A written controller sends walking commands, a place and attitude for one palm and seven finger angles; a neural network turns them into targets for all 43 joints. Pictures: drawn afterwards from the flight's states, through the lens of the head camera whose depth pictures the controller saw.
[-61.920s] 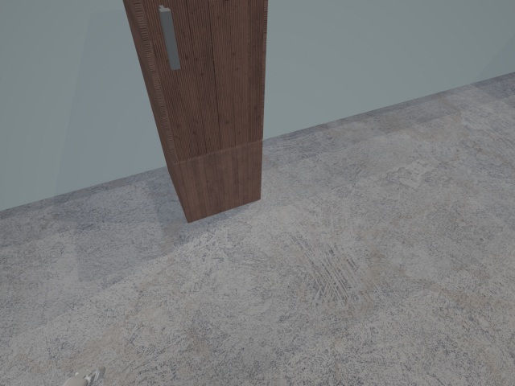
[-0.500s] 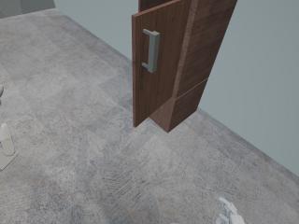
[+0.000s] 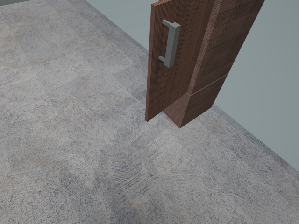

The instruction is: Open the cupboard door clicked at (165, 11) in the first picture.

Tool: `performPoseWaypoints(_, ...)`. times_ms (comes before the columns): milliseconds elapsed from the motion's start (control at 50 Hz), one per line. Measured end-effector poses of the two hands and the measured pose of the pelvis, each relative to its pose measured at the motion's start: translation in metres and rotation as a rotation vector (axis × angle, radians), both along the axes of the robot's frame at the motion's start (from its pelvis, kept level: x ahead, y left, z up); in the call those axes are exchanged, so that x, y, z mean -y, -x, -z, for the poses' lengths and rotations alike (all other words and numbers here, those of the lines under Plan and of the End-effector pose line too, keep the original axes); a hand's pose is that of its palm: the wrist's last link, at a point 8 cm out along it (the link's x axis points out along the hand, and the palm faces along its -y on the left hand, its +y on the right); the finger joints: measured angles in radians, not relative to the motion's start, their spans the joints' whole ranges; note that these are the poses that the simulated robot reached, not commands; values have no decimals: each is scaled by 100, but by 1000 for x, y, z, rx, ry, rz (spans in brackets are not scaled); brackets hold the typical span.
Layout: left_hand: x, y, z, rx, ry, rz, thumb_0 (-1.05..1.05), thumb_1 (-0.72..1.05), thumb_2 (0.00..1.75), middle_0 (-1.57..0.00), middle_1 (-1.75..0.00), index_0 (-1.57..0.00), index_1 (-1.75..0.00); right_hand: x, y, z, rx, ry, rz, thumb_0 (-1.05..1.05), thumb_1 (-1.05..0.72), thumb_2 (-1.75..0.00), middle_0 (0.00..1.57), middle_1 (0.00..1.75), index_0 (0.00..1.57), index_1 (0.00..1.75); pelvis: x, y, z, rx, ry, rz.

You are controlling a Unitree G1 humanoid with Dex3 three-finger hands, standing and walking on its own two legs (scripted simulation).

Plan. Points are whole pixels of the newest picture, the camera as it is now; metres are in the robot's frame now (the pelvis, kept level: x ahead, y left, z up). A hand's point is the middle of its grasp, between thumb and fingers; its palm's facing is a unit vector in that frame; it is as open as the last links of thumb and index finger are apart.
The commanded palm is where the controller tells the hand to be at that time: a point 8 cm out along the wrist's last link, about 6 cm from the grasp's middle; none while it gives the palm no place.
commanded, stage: let the arm hang, fingers relaxed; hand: left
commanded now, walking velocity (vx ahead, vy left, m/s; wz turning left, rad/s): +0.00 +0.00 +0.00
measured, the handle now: (167, 44) +0.66 -0.02 +0.12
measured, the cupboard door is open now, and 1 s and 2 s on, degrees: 97 97 97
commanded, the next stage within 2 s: look to check the result in 0.72 s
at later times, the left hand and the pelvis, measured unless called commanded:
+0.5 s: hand out of the picture +0.04 +0.19 -0.16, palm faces -0.02 -0.98 -0.22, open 7.3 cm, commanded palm none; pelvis +0.01 +0.01 +0.01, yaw -3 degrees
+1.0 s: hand out of the picture +0.02 +0.18 -0.16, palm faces -0.02 -0.98 -0.20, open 7.4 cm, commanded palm none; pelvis +0.01 +0.01 +0.01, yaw -3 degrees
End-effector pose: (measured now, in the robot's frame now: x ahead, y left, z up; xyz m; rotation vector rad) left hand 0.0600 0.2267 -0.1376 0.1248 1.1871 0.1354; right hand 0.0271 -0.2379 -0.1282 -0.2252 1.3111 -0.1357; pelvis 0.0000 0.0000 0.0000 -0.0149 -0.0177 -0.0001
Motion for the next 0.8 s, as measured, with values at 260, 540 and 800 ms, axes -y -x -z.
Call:
performPoseWaypoints(260,-30,39,-18,-208,-101,7,0,92,90,-20,-30,-20,-29,-30,20,16,-76,-94,89,1,-92,-90,20,29,20,30,-11,-12,-11,12,-14,30)
performPoseWaypoints(540,-8,27,-11,-189,-49,26,1,93,90,-20,-30,-20,-29,-44,37,16,-108,-113,126,1,-91,-90,20,29,20,30,-11,-14,-13,25,-20,45)
performPoseWaypoints(800,-1,43,-9,-227,-34,18,1,92,90,-20,-30,-20,-29,-43,52,16,-142,-111,147,0,-91,-90,20,29,19,30,-10,-12,-13,23,-20,50)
